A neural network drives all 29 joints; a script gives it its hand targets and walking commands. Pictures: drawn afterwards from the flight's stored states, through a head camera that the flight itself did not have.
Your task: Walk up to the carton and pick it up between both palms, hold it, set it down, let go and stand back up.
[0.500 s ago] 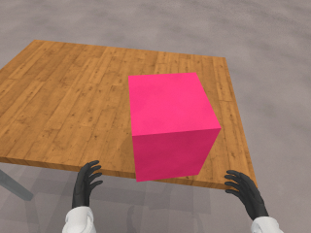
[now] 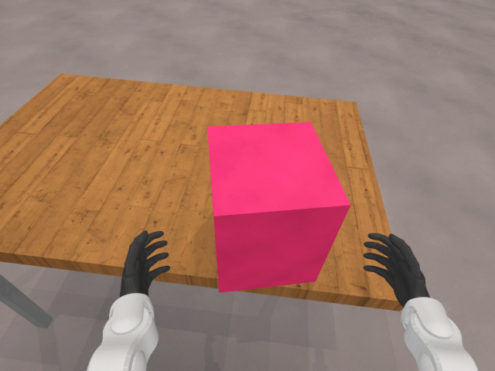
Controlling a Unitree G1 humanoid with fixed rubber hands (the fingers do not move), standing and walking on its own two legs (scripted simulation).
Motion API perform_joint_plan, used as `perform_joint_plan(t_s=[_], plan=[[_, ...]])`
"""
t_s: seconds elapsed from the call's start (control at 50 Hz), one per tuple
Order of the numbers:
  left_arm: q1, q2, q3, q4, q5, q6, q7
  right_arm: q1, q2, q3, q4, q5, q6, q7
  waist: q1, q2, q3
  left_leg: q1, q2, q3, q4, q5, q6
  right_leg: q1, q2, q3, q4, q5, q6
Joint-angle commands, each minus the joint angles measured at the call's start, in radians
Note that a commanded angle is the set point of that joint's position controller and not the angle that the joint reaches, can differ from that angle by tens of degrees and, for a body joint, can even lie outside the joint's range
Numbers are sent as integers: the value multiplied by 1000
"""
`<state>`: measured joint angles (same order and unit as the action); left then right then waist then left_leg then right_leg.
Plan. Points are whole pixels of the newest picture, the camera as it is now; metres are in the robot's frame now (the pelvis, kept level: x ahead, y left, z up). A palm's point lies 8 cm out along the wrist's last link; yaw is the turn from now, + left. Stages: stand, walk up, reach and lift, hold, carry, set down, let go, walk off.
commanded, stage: reach and lift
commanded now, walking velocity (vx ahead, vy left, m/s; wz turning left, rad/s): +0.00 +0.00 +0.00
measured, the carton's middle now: (264, 208) +0.40 +0.00 +0.02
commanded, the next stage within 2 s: none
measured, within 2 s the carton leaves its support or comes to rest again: neither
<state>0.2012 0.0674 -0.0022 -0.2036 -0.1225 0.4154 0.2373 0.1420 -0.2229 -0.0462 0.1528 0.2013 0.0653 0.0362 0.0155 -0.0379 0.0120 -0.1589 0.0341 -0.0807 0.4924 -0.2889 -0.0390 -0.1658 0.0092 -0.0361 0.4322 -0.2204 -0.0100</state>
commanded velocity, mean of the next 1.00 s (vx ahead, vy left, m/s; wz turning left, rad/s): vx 0.00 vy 0.00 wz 0.00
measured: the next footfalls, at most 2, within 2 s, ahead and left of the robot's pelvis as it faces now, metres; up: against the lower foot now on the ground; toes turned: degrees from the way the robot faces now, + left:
none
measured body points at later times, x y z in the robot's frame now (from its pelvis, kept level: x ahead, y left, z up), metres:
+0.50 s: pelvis +0.00 +0.00 +0.00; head +0.01 +0.02 +0.45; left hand +0.30 +0.17 +0.09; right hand +0.34 -0.19 +0.10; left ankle -0.01 +0.14 -0.74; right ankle +0.01 -0.12 -0.74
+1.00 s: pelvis +0.00 +0.00 +0.00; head +0.01 +0.02 +0.45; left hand +0.36 +0.17 +0.13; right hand +0.41 -0.18 +0.14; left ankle -0.01 +0.14 -0.74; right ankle +0.01 -0.12 -0.74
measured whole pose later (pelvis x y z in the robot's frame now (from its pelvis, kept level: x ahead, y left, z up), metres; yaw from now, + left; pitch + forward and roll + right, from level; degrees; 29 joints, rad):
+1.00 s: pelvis +0.00 +0.00 +0.00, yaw +0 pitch -3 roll -1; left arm -0.51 0.15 0.01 -0.02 -0.13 0.83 0.26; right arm -0.63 -0.31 -0.01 0.49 0.31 0.33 -0.06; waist 0.03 -0.02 0.09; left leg -0.16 0.03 -0.08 0.49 -0.28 -0.04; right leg -0.17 0.01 -0.04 0.43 -0.21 -0.01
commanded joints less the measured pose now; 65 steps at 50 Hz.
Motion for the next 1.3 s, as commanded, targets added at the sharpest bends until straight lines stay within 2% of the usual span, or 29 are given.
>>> perform_joint_plan(t_s=[0.0,0.04,0.06,0.1,0.12,0.18,0.24,0.34,0.36,0.4,0.42,0.46,0.48,0.56,0.58,0.62,0.7,0.72,0.74,0.78,0.82,0.86,0.94,1.0,1.04,1.08,1.14,1.2,1.28], plan=[[-469,44,-67,-329,-14,48,24,-419,-251,-64,-327,130,25,-36,4,117,-150,76,-18,77,-189,321,-45,106,49,37,-94,184,-61],[-499,44,-53,-360,-9,88,27,-464,-267,-62,-331,142,39,-48,-8,133,-194,114,-22,75,-171,402,-52,130,57,32,-87,247,-61],[-539,49,-34,-347,-6,100,24,-502,-262,-47,-326,151,49,-53,-5,118,-203,113,-21,74,-164,406,-47,126,55,39,-87,239,-59],[-585,50,-40,-346,-13,136,27,-557,-289,-61,-307,150,68,-59,-8,141,-212,125,-17,75,-167,400,-49,107,58,28,-85,222,-59],[-575,45,-20,-333,-2,156,27,-560,-280,-47,-321,152,75,-65,8,132,-201,124,-21,79,-164,428,-49,125,61,33,-82,253,-56],[-646,62,5,-351,-4,193,28,-634,-300,-41,-317,158,92,-77,0,128,-256,129,-26,78,-147,465,-49,136,66,31,-73,275,-50],[-650,59,31,-324,1,234,25,-661,-328,-40,-265,165,109,-85,6,115,-268,167,-19,77,-127,582,-60,142,79,19,-69,339,-50],[-792,67,59,-289,9,279,26,-802,-328,-43,-164,169,143,-96,3,113,-260,124,-21,85,-142,499,-55,141,74,28,-74,288,-40],[-828,94,89,-277,3,283,26,-835,-326,-29,-168,172,149,-99,20,103,-276,104,-26,91,-145,490,-46,155,69,34,-70,296,-34],[-866,93,81,-309,-10,290,33,-877,-343,-43,-163,173,154,-96,6,95,-319,113,-24,88,-141,498,-49,158,75,28,-59,304,-30],[-873,102,103,-260,-6,298,31,-892,-349,-36,-110,178,162,-95,23,93,-324,110,-22,92,-140,501,-46,155,76,31,-69,297,-29],[-899,104,115,-237,-1,311,34,-923,-336,-31,-58,188,172,-97,16,116,-319,93,-29,99,-139,492,-50,160,72,35,-65,307,-26],[-918,115,140,-215,12,318,32,-950,-344,-21,-41,191,177,-96,32,108,-312,86,-27,99,-140,489,-46,154,71,35,-67,295,-27],[-1019,115,134,-150,-2,336,34,-1067,-361,-31,55,198,189,-94,27,102,-345,75,-24,101,-140,463,-45,141,68,31,-71,280,-21],[-1032,121,149,-152,9,343,39,-1079,-369,-27,64,200,193,-92,41,114,-347,66,-23,101,-142,464,-49,156,70,33,-66,285,-25],[-1067,129,150,-163,-2,352,42,-1124,-388,-36,65,202,190,-99,29,99,-385,83,-25,95,-122,506,-51,159,73,29,-61,307,-20],[-1121,155,179,-110,-1,366,45,-1195,-390,-21,60,208,192,-105,55,85,-438,66,-34,106,-112,529,-43,194,71,36,-53,357,-11],[-1146,167,188,-60,-1,366,40,-1234,-390,-18,68,207,191,-109,65,59,-428,32,-37,107,-108,510,-38,197,71,39,-54,347,-6],[-1176,168,190,-57,-3,364,42,-1260,-384,-12,90,210,196,-112,57,60,-440,36,-35,108,-105,528,-39,199,74,38,-49,369,-6],[-1200,166,180,-80,-6,367,47,-1291,-403,-24,86,218,196,-112,50,87,-479,58,-36,102,-102,547,-49,203,76,27,-40,392,-6],[-1239,148,162,-59,-2,366,53,-1318,-412,-36,153,218,199,-106,43,106,-456,81,-28,92,-94,551,-62,143,84,19,-54,342,-17],[-1291,166,164,-40,-2,368,55,-1357,-414,-16,179,229,207,-98,57,110,-475,82,-25,96,-84,565,-63,132,83,21,-60,325,-20],[-1399,193,155,81,-24,365,59,-1465,-428,-27,260,219,219,-92,49,90,-480,28,-26,97,-92,490,-59,118,79,13,-61,284,-21],[-1427,216,158,97,-26,340,64,-1487,-428,-24,275,232,213,-83,68,97,-521,31,-26,91,-81,531,-62,119,79,18,-57,306,-19],[-1507,231,152,162,-40,319,67,-1540,-426,-32,334,222,218,-80,63,84,-535,-11,-28,92,-80,479,-61,105,77,18,-59,268,-17],[-1493,222,146,216,-45,305,63,-1543,-436,-23,367,226,214,-73,71,71,-552,4,-21,92,-69,532,-62,95,84,15,-59,305,-22],[-1506,226,141,202,-42,278,60,-1533,-432,-37,404,218,202,-72,57,117,-614,86,-16,79,-37,668,-87,63,93,8,-65,353,-26],[-1436,197,133,257,-35,273,35,-1508,-421,-6,436,232,197,-77,69,106,-586,103,-21,84,-26,741,-92,88,99,-1,-55,428,-13],[-1385,153,132,353,15,235,6,-1461,-381,1,548,210,168,-71,64,127,-527,140,-17,77,-17,786,-95,43,94,-13,-75,409,-17]])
